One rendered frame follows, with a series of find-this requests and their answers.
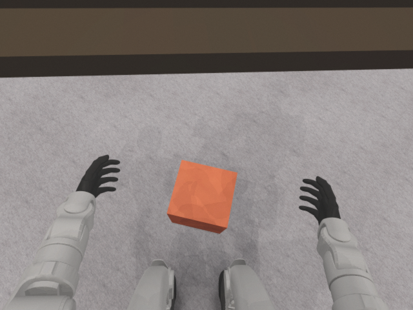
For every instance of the carton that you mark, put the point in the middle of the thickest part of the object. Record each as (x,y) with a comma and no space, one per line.
(202,197)

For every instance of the robot right hand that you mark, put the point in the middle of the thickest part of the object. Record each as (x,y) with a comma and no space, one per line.
(325,204)

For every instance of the left robot thigh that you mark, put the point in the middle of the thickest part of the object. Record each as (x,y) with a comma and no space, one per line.
(155,288)

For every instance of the left robot forearm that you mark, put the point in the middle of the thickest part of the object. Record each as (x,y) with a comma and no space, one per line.
(54,270)

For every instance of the robot left hand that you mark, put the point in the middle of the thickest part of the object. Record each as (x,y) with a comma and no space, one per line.
(91,181)

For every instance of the right robot forearm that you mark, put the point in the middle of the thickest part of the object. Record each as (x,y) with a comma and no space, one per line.
(349,279)

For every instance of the robot left upper arm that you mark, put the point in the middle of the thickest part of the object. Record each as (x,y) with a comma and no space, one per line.
(57,302)

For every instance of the right robot shin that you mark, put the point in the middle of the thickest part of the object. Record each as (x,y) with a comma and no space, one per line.
(230,305)

